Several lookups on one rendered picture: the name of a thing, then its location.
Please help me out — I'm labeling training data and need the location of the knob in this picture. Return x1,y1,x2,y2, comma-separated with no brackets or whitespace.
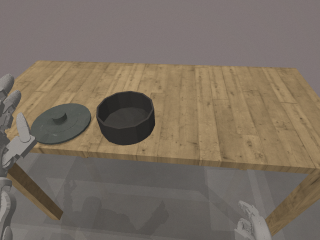
51,110,67,123

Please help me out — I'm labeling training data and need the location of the table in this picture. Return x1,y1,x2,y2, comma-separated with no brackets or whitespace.
4,60,320,236

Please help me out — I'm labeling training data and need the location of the robot left hand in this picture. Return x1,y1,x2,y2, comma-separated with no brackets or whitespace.
0,73,38,178

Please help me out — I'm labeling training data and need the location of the left robot forearm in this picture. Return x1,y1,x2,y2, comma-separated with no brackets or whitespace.
0,177,17,240

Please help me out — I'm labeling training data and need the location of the pot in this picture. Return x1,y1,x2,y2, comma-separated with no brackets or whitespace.
96,91,155,146

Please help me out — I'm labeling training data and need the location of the lid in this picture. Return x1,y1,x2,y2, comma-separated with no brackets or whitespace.
30,103,92,145

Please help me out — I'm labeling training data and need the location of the robot right hand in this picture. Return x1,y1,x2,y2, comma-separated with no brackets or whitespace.
234,200,273,240

